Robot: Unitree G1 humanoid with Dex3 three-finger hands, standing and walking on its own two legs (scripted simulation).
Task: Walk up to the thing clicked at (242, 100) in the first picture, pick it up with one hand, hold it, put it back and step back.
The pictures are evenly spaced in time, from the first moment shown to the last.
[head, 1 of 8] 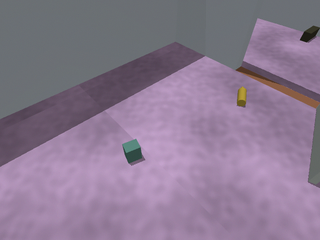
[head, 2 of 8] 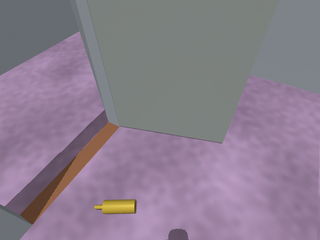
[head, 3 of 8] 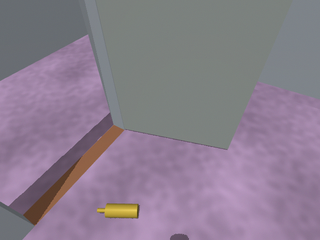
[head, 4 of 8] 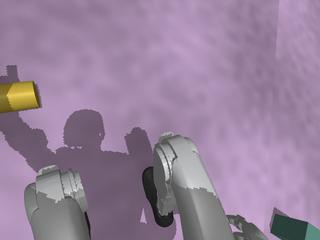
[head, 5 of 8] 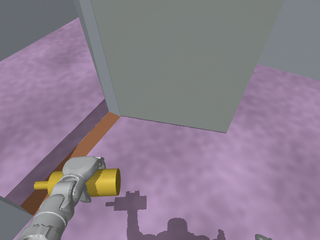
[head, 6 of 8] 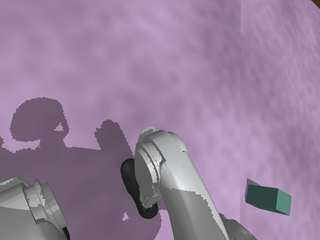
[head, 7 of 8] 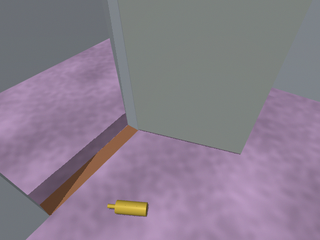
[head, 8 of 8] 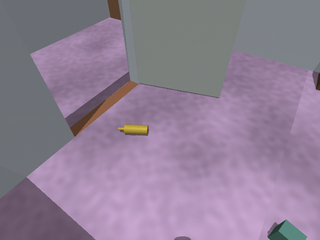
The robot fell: no
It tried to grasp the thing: yes
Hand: left
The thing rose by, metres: 0.67
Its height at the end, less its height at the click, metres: +0.00
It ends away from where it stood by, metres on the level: 0.01
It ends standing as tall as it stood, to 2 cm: yes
